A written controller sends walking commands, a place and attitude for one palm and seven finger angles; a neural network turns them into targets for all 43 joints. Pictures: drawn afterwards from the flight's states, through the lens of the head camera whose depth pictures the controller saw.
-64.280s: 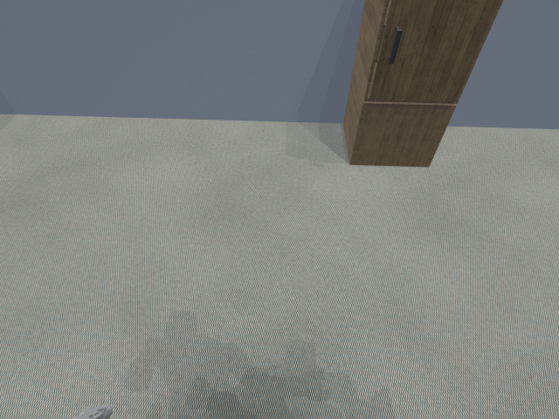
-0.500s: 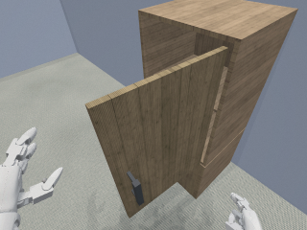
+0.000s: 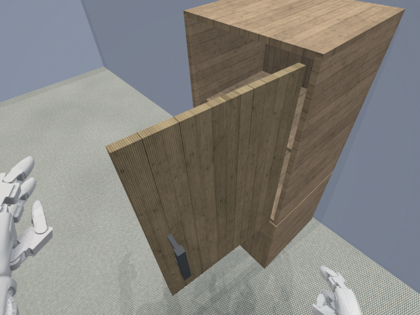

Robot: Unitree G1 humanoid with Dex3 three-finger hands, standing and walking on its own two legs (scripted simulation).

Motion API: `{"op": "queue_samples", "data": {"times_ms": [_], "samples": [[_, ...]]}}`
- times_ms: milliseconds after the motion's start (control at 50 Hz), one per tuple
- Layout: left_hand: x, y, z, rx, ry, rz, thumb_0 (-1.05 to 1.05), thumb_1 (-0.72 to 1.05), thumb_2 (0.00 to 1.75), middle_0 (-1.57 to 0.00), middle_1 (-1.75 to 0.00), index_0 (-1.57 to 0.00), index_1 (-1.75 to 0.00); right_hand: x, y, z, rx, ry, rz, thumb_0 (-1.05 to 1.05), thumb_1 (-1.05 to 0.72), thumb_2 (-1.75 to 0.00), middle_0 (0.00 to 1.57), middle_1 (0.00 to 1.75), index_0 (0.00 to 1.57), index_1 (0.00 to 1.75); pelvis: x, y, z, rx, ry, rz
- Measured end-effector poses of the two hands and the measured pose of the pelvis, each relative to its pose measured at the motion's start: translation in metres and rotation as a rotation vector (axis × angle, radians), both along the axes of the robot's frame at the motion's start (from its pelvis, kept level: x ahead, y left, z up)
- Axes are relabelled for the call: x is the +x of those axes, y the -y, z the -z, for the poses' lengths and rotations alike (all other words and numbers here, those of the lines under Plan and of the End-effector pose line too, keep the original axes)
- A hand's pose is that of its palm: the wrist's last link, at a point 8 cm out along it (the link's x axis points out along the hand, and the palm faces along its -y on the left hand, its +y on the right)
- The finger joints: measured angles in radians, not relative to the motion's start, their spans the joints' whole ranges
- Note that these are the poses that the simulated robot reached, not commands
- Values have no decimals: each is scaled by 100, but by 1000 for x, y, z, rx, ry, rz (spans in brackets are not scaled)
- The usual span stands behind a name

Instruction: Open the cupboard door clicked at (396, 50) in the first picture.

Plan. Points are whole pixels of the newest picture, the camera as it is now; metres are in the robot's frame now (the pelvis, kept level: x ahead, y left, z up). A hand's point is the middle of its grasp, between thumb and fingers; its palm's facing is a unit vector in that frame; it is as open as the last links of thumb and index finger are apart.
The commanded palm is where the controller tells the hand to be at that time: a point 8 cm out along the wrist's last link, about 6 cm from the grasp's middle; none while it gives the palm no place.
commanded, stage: step back with the hand held close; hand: left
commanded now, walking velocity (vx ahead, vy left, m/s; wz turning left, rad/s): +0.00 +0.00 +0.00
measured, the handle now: (178, 257) +0.27 +0.12 -0.09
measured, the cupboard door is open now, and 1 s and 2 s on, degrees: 85 85 85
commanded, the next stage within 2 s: stop stepping back and stand still in 1.40 s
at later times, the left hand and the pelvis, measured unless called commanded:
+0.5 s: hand (31, 237) +0.17 +0.28 +0.16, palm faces +0.32 -0.79 -0.53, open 7.4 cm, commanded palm +0.11 +0.32 +0.18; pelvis -0.04 +0.02 +0.00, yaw -2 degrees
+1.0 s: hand out of the picture +0.07 +0.30 +0.16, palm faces +0.43 -0.77 -0.47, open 7.4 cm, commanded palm +0.02 +0.34 +0.18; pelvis -0.12 +0.04 -0.01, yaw +1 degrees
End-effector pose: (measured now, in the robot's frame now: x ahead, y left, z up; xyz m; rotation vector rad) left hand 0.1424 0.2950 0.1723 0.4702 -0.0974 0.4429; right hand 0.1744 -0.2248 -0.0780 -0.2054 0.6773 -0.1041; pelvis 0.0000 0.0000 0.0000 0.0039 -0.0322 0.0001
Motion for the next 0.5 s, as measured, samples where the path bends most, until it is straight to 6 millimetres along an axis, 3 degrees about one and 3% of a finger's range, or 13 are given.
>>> {"op": "queue_samples", "data": {"times_ms": [260, 380, 500], "samples": [[4, -11, -9, 64, 20, 14, 2, 89, 90, -22, -30, -21, -30, -6, -1, -3, -7, -29, 21, 1, -91, -90, 20, 30, 20, 30, -9, -5, -2, -14, -8, 7], [6, -13, -6, 86, -32, 75, 2, 89, 90, -21, -30, -21, -30, -25, 2, -5, -16, -56, 82, 1, -91, -90, 20, 30, 20, 30, -21, -15, -4, -13, -23, 29], [-7, -19, -9, 120, -43, 119, 2, 89, 90, -22, -30, -21, -30, -51, -2, -5, -27, -80, 116, 1, -91, -90, 20, 30, 20, 29, -38, -25, -3, -19, -29, 35]]}}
